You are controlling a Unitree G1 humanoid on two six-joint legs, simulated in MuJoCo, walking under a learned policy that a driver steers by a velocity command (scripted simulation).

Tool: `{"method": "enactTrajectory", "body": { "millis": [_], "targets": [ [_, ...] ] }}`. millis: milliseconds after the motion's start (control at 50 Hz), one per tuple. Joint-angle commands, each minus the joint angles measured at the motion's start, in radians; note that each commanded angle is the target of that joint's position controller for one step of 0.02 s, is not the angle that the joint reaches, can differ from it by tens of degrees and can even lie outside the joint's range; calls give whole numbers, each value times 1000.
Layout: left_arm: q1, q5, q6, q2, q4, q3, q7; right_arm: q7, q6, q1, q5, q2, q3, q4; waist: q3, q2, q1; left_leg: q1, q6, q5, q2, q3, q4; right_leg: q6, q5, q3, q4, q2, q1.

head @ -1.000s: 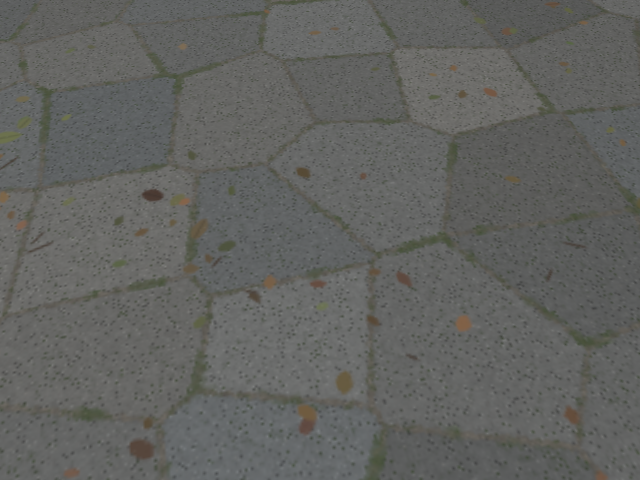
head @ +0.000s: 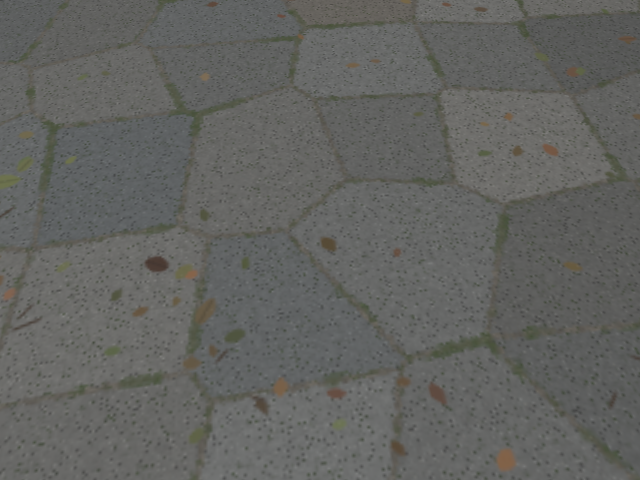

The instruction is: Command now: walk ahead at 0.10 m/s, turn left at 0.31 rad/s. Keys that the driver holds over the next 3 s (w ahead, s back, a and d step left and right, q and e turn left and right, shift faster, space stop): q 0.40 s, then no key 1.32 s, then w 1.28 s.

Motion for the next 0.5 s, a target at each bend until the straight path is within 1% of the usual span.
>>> {"method": "enactTrajectory", "body": {
  "millis": [20, 60, 100, 140, 180, 200, 220, 240, 260, 280, 300, 320, 340, 360, 380, 400, 420, 440, 500],
  "targets": [
    [-87, -12, 3, 186, -83, 40, 38, 3, 22, 81, -2, -77, -17, -44, -115, -123, -40, 138, -5, 93, 30, 2, -70, -182, 125, 149, -182, -320, -41],
    [-64, -20, 21, 196, -88, 46, 55, 11, 26, 29, 2, -88, -20, -72, -100, -117, -22, 101, -6, 91, 27, 16, -109, -177, 38, 153, -189, -337, 9],
    [-42, -27, 38, 202, -95, 51, 65, 18, 29, -11, 3, -92, -23, -95, -92, -108, -7, 77, -7, 58, 18, 34, -148, -170, 7, 149, -172, -352, 67],
    [-23, -33, 55, 209, -103, 56, 70, 26, 31, -40, 5, -88, -24, -116, -92, -106, 4, 74, -4, 11, 2, 58, -199, -161, 20, 141, -134, -366, 122],
    [-16, -40, 72, 220, -114, 60, 72, 37, 29, -49, 8, -82, -25, -133, -103, -117, 1, 104, 8, -8, -23, 89, -284, -142, 86, 127, -75, -376, 170],
    [-25, -48, 79, 224, -121, 62, 74, 44, 27, -33, 9, -77, -26, -134, -111, -123, -16, 147, 21, 30, -40, 111, -363, -121, 123, 110, -31, -370, 181],
    [-27, -57, 86, 224, -125, 64, 75, 51, 25, -6, 6, -80, -29, -129, -121, -127, -36, 213, 41, 110, -64, 133, -466, -87, 133, 84, 26, -353, 175],
    [21, -60, 90, 205, -113, 62, 73, 51, 24, 22, 0, -116, -42, -128, -130, -97, -42, 302, 75, 235, -67, 96, -566, -25, 90, 46, 115, -314, 142],
    [25, -36, 87, 158, -131, 51, 65, 39, 25, 60, -7, -215, -70, -131, -152, 81, -27, 451, 139, 528, 70, -111, -610, 57, -49, -45, 354, -223, -21],
    [-47, -6, 74, 111, -196, 38, 58, 30, 25, 82, -23, -309, -87, -148, -143, 302, -23, 604, 334, 885, 284, -434, -596, 140, -526, -56, 602, -49, -362],
    [-118, -11, 62, 145, -214, 44, 50, 38, 8, 135, -39, -251, -72, -152, -236, 164, -78, 636, 405, 893, 298, -454, -600, 134, -599, 121, 778, -35, -417],
    [-112, -40, 59, 168, -212, 53, 43, 38, -8, 91, -35, -237, -69, -163, -224, 108, -47, 639, 359, 874, 242, -362, -593, 121, -519, 166, 835, -56, -452],
    [-88, -48, 61, 171, -192, 58, 47, 33, -14, 24, -16, -227, -70, -183, -207, 57, -17, 616, 297, 811, 187, -290, -583, 117, -433, 179, 825, -76, -464],
    [-89, -38, 66, 185, -185, 63, 54, 28, -10, -15, 2, -203, -63, -198, -192, 37, -8, 582, 266, 761, 168, -264, -589, 121, -379, 186, 794, -90, -460],
    [-91, -33, 68, 188, -186, 66, 55, 23, -4, -31, 5, -191, -57, -205, -188, 36, 4, 529, 258, 749, 149, -243, -596, 125, -340, 185, 782, -88, -411],
    [-87, -33, 69, 177, -188, 65, 54, 21, 2, -26, -1, -193, -56, -210, -191, 43, 9, 500, 260, 744, 135, -236, -602, 129, -307, 177, 770, -72, -378],
    [-73, -37, 70, 164, -184, 62, 53, 18, 4, -21, -5, -191, -54, -211, -197, 48, 13, 504, 260, 730, 128, -221, -605, 133, -280, 172, 732, -68, -367],
    [-71, -41, 70, 153, -181, 59, 52, 15, 5, -14, -6, -188, -53, -213, -195, 56, 8, 509, 257, 713, 122, -212, -607, 137, -261, 168, 678, -68, -358],
    [-95, -41, 73, 131, -183, 49, 48, 10, 11, -7, -10, -191, -49, -209, -186, 82, -12, 482, 251, 637, 110, -200, -611, 152, -222, 162, 533, -72, -283]
  ]
}}
Next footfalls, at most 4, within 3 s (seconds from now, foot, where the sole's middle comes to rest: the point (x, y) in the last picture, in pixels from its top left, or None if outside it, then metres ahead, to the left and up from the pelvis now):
0.26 left None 0.09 0.15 -0.78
0.70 right None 0.17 -0.08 -0.78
2.42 right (325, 446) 0.53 0.04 -0.78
2.96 left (187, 348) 0.75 0.36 -0.78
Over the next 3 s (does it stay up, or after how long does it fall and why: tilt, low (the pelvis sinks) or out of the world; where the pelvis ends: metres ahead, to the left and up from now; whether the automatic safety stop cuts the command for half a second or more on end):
stays up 0.64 0.21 -0.02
